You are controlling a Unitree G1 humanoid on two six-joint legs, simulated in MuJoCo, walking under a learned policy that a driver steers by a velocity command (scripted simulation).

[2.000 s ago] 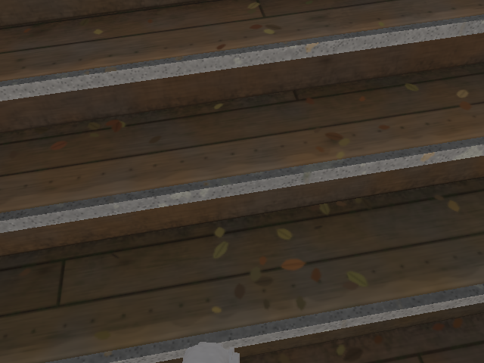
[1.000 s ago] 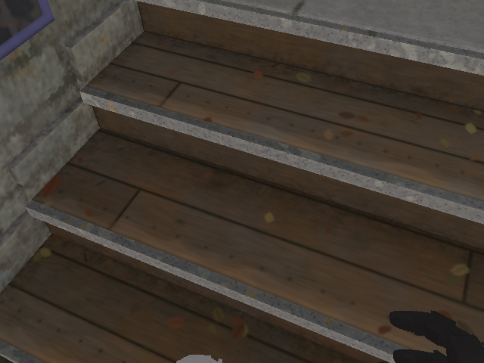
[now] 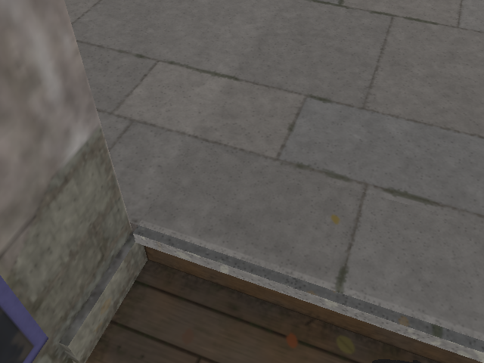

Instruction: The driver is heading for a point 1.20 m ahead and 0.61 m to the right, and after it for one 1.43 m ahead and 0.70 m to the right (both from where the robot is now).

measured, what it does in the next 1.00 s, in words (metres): climbs, turning right: left foot 0.16 m higher, then right foot 0.16 m higher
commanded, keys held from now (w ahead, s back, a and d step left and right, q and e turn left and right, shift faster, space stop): w+e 1.00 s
